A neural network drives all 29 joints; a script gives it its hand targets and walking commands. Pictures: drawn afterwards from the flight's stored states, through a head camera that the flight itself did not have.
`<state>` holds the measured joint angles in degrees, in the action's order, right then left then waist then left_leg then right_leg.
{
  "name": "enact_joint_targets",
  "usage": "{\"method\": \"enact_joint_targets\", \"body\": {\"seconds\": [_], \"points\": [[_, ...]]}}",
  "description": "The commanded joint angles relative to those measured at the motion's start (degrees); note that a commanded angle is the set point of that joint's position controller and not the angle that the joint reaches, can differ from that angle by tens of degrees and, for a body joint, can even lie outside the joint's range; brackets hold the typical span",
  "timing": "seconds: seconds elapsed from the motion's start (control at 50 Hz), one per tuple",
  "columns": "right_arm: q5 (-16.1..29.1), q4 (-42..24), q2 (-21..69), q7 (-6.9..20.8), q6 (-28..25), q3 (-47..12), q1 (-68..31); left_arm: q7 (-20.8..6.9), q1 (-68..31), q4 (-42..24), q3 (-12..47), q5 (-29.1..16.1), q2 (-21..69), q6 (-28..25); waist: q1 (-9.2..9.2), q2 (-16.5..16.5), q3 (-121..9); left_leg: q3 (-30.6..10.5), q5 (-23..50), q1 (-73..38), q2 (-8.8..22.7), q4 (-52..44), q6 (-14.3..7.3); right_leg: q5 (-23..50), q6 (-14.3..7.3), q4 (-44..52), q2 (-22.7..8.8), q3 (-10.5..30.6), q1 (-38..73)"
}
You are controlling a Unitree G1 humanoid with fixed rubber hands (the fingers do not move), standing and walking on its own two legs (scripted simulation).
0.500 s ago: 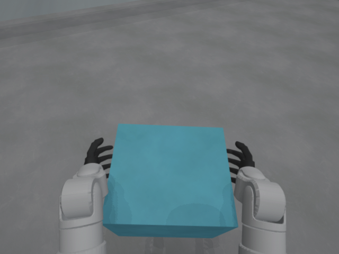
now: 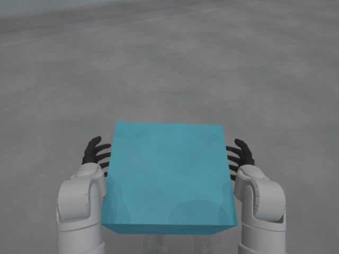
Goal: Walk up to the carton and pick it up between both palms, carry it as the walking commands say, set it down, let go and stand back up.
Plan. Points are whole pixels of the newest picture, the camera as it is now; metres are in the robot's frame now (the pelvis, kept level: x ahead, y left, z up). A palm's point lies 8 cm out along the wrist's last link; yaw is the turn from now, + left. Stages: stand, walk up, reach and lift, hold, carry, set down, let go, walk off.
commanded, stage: carry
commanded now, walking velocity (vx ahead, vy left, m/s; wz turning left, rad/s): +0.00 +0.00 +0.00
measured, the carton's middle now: (167, 182) +0.30 +0.01 -0.01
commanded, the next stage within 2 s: none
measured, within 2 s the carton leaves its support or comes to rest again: neither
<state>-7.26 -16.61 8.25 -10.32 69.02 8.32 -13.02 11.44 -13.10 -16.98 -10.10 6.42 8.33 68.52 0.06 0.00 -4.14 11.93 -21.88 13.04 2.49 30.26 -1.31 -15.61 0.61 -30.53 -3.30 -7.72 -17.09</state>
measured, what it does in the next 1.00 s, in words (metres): stands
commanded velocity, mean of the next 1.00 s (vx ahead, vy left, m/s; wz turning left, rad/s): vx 0.00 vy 0.00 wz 0.00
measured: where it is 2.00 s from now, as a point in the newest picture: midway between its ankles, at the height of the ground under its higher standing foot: outside the picture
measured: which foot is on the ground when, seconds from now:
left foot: down 0.00-1.00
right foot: down 0.00-1.00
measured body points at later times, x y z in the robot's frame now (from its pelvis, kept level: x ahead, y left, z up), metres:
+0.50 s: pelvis +0.04 +0.01 +0.01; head +0.05 +0.02 +0.46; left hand +0.34 +0.17 +0.08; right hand +0.33 -0.16 +0.09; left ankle -0.07 +0.09 -0.72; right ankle +0.02 -0.10 -0.73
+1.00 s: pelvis +0.02 +0.03 +0.00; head +0.00 +0.03 +0.45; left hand +0.31 +0.19 +0.07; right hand +0.30 -0.14 +0.07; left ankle -0.03 +0.10 -0.73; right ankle +0.02 -0.10 -0.73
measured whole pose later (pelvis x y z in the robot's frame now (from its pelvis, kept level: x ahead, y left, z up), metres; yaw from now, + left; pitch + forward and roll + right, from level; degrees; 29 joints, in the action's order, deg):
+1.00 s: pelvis +0.02 +0.03 +0.00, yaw +0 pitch +3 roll -1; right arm -9.6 -9.1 8.2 -8.7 64.8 8.8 -12.9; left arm 9.4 -12.5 -9.2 -10.0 9.1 8.2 63.9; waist -0.2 0.8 -6.3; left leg 9.2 -22.4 14.1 1.0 33.5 -2.9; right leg -16.7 1.2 -33.7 -5.2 -8.7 -19.2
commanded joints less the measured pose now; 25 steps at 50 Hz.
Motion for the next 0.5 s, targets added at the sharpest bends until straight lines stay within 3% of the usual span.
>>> {"method": "enact_joint_targets", "body": {"seconds": [0.0, 0.02, 0.04, 0.1, 0.14, 0.16, 0.2, 0.22, 0.26, 0.28, 0.3, 0.32, 0.34, 0.36, 0.38, 0.4, 0.42, 0.44, 0.46, 0.48], "points": [[26.3, -4.8, 52.8, 22.6, 0.2, -41.7, -28.9, -24.1, -27.3, -1.4, 41.8, -25.6, 55.8, 0.8, -0.54, -5.1, -22.7, -5.4, 30.2, -4.9, 5.0, 5.3, 2.2, 63.3, -5.2, -2.7, -10.3, 7.8, 13.6], [26.6, -4.7, 53.0, 22.7, 0.2, -42.3, -29.2, -24.0, -26.1, -0.4, 41.2, -25.2, 56.0, 0.6, -0.49, -7.6, -22.0, -4.9, 26.1, -2.3, 4.2, 2.6, 2.2, 61.5, -5.0, -2.8, -9.6, 7.0, 15.3], [26.9, -4.3, 53.4, 22.6, 0.0, -42.5, -29.9, -23.9, -26.9, -0.6, 41.2, -25.1, 55.8, 0.4, -0.30, -6.6, -21.7, -4.4, 29.4, -2.5, 4.4, 1.9, 2.1, 58.6, -4.5, -3.4, -8.5, 6.1, 15.1], [27.1, -4.7, 53.9, 22.4, -0.6, -42.2, -29.4, -23.6, -27.8, -2.6, 42.4, -25.6, 56.1, -0.1, -0.32, -0.5, -22.5, -4.8, 47.0, -8.3, 6.2, 2.0, 1.4, 41.7, -2.2, -4.9, -5.1, 3.5, 9.0], [26.9, -4.4, 53.6, 22.3, -0.8, -41.8, -28.7, -23.5, -27.3, -2.6, 42.4, -25.1, 56.0, -0.1, -0.44, 3.0, -21.7, -5.4, 58.2, -13.2, 7.1, 2.9, 0.6, 28.6, -1.3, -1.5, -2.4, 1.0, 4.4], [26.9, -4.5, 53.5, 22.4, -0.8, -41.8, -28.5, -23.5, -27.2, -2.6, 42.4, -25.0, 55.9, -0.1, -0.49, 4.0, -21.1, -5.5, 61.6, -14.4, 7.2, 3.7, 0.4, 25.5, -1.0, 0.4, -1.6, 0.0, 3.5], [26.7, -4.4, 53.1, 22.3, -0.7, -41.5, -27.6, -23.4, -27.4, -3.0, 42.7, -25.0, 55.7, -0.1, -0.61, 3.2, -20.5, -5.0, 58.8, -11.6, 6.1, 5.0, 1.0, 31.1, -1.2, 2.4, -1.7, -0.4, 6.9], [26.5, -4.4, 53.0, 22.3, -0.6, -41.5, -27.1, -23.4, -27.3, -3.1, 42.8, -25.0, 55.6, 0.0, -0.62, 1.1, -20.4, -4.2, 51.4, -7.4, 4.8, 4.6, 1.8, 39.3, -1.7, 2.1, -2.7, 0.5, 11.4], [26.3, -4.4, 52.9, 22.2, -0.4, -41.7, -26.3, -23.4, -26.3, -2.3, 42.6, -24.7, 55.1, 0.2, -0.44, -4.5, -20.1, -1.8, 29.8, 3.1, 2.0, -1.6, 3.1, 58.0, -3.3, -1.8, -6.4, 3.4, 22.5], [26.1, -3.7, 52.9, 22.2, -0.3, -41.6, -25.9, -23.3, -25.5, -1.4, 42.2, -24.3, 54.7, 0.3, -0.29, -5.9, -19.9, -1.0, 24.2, 5.0, 1.2, -5.9, 3.2, 61.8, -3.8, -3.2, -7.3, 4.4, 25.2], [26.1, -3.1, 52.7, 22.3, -0.3, -41.5, -25.7, -23.2, -24.5, -0.5, 41.7, -23.8, 54.3, 0.1, -0.19, -5.5, -20.0, -0.9, 26.9, 2.5, 1.4, -9.2, 3.1, 61.0, -3.8, -4.3, -6.9, 4.4, 24.2], [26.1, -2.7, 52.5, 22.5, -0.5, -41.4, -25.9, -23.0, -24.0, 0.0, 41.5, -23.4, 54.1, -0.1, -0.18, -3.2, -20.6, -1.7, 36.6, -4.0, 2.6, -10.2, 3.0, 54.4, -3.0, -5.5, -5.5, 3.6, 18.9], [26.1, -2.6, 52.4, 22.7, -0.8, -41.2, -26.5, -23.0, -24.3, -0.2, 41.5, -23.2, 54.1, -0.5, -0.47, 0.9, -21.0, -3.1, 52.3, -13.4, 4.8, -8.3, 2.5, 39.6, -1.7, -6.8, -3.5, 1.6, 9.3], [26.0, -2.6, 52.4, 22.7, -1.2, -41.0, -26.9, -23.0, -25.3, -0.8, 41.8, -23.2, 54.6, -0.7, -0.84, 7.0, -19.7, -6.0, 69.1, -24.6, 7.8, -4.4, 0.8, 9.6, -0.6, -5.2, -0.3, -1.4, -4.9], [25.7, -1.9, 52.3, 22.8, -1.5, -40.5, -26.5, -23.1, -26.0, -0.4, 41.7, -23.0, 54.3, -0.8, -1.59, 11.3, -18.3, -9.0, 84.8, -33.0, 10.6, 0.6, -2.1, -6.6, 0.5, -3.2, 1.6, -3.2, -15.6], [25.8, -2.3, 52.6, 22.8, -1.5, -40.7, -25.8, -23.1, -26.4, -1.3, 42.0, -23.1, 54.3, -0.8, -2.08, 11.3, -17.4, -9.7, 87.0, -33.3, 11.5, 2.0, -3.2, -9.6, 0.7, -0.3, 2.2, -3.8, -17.1], [25.9, -3.7, 52.7, 22.8, -1.4, -41.2, -26.3, -23.1, -27.4, -3.0, 42.6, -23.9, 54.7, -0.7, -2.08, 10.1, -17.6, -9.0, 81.3, -29.3, 10.8, 2.3, -3.0, -6.0, 0.3, 2.7, 2.2, -3.4, -12.9], [25.6, -4.1, 52.4, 22.7, -1.3, -41.0, -26.4, -23.2, -27.5, -3.3, 42.6, -24.1, 54.8, -0.5, -1.46, 9.2, -18.7, -7.5, 73.2, -23.7, 9.6, 2.5, -1.9, 3.3, -0.1, 6.4, 1.3, -3.1, -5.4], [25.3, -3.6, 51.8, 22.8, -1.1, -40.3, -26.5, -23.4, -27.3, -3.3, 42.5, -24.3, 54.7, -0.1, -0.54, 7.9, -20.6, -5.9, 63.3, -15.5, 8.2, 4.5, -0.4, 19.9, -1.1, 8.2, -0.8, -1.4, 5.2], [25.7, -4.6, 51.5, 22.9, -0.7, -40.7, -27.2, -23.3, -28.2, -4.8, 42.5, -24.8, 54.3, 0.3, -0.31, 3.6, -22.0, -4.3, 46.7, -4.9, 5.4, 8.8, 1.1, 44.0, -3.2, 4.6, -4.8, 2.9, 15.3]]}}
